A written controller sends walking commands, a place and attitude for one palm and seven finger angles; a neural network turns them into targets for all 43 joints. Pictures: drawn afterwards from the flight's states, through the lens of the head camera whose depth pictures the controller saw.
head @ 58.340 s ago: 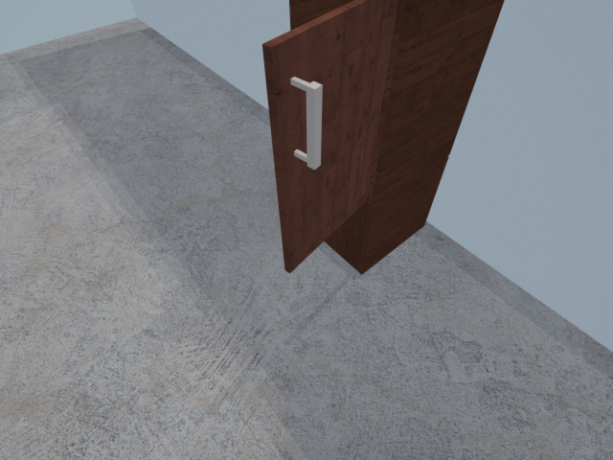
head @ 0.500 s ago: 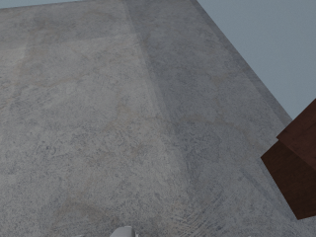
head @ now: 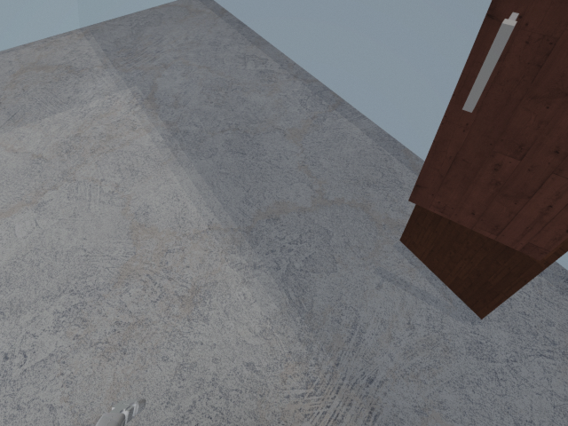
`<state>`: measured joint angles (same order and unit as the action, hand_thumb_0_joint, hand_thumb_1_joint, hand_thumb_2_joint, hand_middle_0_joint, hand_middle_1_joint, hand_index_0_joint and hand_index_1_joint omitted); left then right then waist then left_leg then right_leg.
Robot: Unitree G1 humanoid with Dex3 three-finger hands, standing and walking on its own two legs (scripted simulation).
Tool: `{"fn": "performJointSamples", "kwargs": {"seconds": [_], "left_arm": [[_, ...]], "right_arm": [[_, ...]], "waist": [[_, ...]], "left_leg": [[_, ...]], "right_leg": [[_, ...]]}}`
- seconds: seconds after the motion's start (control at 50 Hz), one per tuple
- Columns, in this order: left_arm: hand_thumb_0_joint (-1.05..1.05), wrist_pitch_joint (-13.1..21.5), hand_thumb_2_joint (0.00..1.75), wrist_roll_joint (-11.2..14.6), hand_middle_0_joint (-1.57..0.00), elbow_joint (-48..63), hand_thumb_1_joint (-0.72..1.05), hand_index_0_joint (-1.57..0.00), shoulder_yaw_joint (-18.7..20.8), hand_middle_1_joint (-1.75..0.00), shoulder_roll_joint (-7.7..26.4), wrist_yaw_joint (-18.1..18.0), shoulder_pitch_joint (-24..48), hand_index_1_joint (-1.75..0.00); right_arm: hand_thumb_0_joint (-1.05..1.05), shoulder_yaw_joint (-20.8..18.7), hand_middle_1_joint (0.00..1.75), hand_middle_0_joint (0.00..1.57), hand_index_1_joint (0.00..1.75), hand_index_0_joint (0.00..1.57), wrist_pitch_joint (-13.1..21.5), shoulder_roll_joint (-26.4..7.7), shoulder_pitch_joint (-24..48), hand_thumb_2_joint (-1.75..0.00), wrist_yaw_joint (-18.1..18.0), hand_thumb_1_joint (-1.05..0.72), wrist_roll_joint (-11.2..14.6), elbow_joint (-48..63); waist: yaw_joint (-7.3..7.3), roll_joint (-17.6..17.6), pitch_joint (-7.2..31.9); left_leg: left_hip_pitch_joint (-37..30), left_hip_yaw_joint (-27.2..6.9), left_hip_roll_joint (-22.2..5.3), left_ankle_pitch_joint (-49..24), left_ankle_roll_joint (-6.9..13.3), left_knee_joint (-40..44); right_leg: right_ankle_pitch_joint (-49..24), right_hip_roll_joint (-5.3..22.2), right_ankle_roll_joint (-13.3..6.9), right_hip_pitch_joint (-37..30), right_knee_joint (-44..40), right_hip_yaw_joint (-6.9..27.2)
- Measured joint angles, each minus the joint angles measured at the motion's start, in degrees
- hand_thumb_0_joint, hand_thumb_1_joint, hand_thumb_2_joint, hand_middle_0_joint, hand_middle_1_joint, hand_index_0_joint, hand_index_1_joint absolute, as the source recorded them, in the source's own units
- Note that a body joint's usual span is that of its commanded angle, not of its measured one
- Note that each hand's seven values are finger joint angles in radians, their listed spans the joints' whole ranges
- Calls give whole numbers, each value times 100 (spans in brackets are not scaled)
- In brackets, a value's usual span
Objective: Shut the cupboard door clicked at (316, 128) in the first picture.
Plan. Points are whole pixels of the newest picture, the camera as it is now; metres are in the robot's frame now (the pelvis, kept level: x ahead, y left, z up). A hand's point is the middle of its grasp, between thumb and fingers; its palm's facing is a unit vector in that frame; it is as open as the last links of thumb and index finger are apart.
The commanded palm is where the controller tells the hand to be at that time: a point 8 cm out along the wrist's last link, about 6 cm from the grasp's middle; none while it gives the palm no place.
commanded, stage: turn to face it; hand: left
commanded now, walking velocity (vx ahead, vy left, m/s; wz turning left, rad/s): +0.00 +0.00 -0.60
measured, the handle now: (489, 65) +0.69 -0.34 +0.12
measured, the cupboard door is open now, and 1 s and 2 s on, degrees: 21 21 21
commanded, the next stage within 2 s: take the last steps up to it in 0.82 s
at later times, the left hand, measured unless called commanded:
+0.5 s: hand (166, 407) +0.16 +0.21 -0.16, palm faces -0.23 -0.95 -0.21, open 7.4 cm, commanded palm none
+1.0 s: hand (217, 387) +0.19 +0.13 -0.14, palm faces -0.44 -0.87 -0.22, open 7.4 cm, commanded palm none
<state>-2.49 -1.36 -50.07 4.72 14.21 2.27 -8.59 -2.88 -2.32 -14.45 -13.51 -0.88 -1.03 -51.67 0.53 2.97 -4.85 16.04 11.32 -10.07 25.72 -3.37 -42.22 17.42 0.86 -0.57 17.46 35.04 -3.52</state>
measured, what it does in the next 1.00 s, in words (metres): steps on the spot, turning right: left foot, then right foot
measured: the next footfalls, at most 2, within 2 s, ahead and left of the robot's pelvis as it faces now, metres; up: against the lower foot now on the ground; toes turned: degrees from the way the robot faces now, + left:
left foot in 0.38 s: +0.10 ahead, +0.13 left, +0.00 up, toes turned -10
right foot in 0.72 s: +0.02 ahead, -0.12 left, +0.00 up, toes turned -27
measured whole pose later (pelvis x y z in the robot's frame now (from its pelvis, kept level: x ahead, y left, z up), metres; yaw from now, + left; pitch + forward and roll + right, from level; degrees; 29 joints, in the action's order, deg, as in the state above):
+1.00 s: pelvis +0.04 +0.00 +0.02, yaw -27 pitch +1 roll +0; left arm -1.9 -1.6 -54.0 2.7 10.6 0.1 -11.1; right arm -2.5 -3.1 -13.4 -13.4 -0.8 -0.9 -54.6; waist 1.2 0.7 -2.6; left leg 23.5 2.8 -3.4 23.0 -3.7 -48.5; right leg 14.7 -0.2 -1.2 13.7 27.1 0.4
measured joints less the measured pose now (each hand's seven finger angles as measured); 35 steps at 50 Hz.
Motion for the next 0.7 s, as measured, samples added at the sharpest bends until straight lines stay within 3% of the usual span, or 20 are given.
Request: {"fn": "performJointSamples", "kwargs": {"seconds": [0.06,0.14,0.28,0.36,0.38,0.44,0.48,0.52,0.56,0.64,0.7], "left_arm": [[1,84,90,26,-20,-5,91,-20,-93,-29,-161,-105,-7,-30],[1,48,90,34,-20,-24,91,-20,-127,-29,-208,-193,-111,-30],[1,15,90,-9,-20,-98,91,-20,-155,-29,-196,-162,-242,-30],[1,-47,90,20,-20,-140,90,-20,-108,-30,-142,-163,-314,-30],[1,-76,90,48,-20,-146,90,-20,-91,-30,-109,-161,-328,-30],[1,-162,90,42,-20,-194,91,-20,-9,-29,45,-144,-267,-30],[1,-187,90,16,-20,-207,91,-20,46,-29,103,-97,-236,-30],[1,-203,90,18,-20,-184,91,-20,71,-29,126,-57,-195,-30],[1,-210,90,26,-20,-151,91,-20,72,-29,119,-37,-151,-30],[1,-188,90,27,-20,-116,91,-19,35,-29,64,-19,-47,-30],[1,-124,90,26,-20,-95,91,-19,-14,-29,8,-17,7,-30]], "right_arm": [[1,-56,30,20,30,21,-184,-186,147,-90,-50,-90,31,-89],[1,-42,30,20,30,20,-166,-171,297,-90,-17,-91,24,-40],[1,6,29,19,30,20,-81,-35,461,-90,8,-91,50,136],[1,71,30,20,30,20,51,35,469,-90,-21,-91,83,213],[1,87,30,20,30,20,110,56,445,-90,-30,-91,68,226],[1,195,30,20,30,20,153,207,389,-90,-50,-91,-21,249],[1,243,30,20,30,21,157,271,294,-90,-73,-91,-55,262],[1,255,30,20,30,21,150,299,218,-90,-93,-90,-77,252],[1,242,30,20,30,21,146,299,164,-90,-100,-90,-85,213],[1,176,30,20,30,21,127,239,55,-90,-70,-90,-85,98],[1,112,30,20,30,21,80,145,-65,-90,-34,-90,-60,-11]], "waist": [[37,151,-58],[33,-30,-40],[-39,-318,52],[-95,-422,142],[-82,-445,183],[-112,-624,135],[-108,-606,131],[-102,-526,103],[-88,-417,63],[-4,-215,-2],[66,-95,10]], "left_leg": [[717,-694,322,431,-28,-1648],[1241,-891,497,-137,-130,-2155],[1045,-1024,661,-334,-175,-777],[373,-980,794,-863,-104,788],[280,-951,782,-1056,22,1024],[196,-695,731,-900,322,897],[50,-584,632,-908,351,1060],[-85,-492,528,-981,335,1241],[-187,-394,420,-1019,316,1349],[-278,-182,240,-935,236,1281],[-233,-44,134,-731,134,961]], "right_leg": [[156,-100,-84,25,55,130],[-151,-143,-84,-136,-443,406],[-263,-253,-42,-172,-646,833],[-84,-371,93,-11,-319,1102],[27,-408,104,95,-109,1138],[1069,-383,166,606,1491,891],[1121,-329,238,875,2399,630],[1057,-232,303,978,2751,424],[1014,-131,333,928,2569,274],[865,-12,277,550,1431,99],[277,-11,178,90,355,-6]]}}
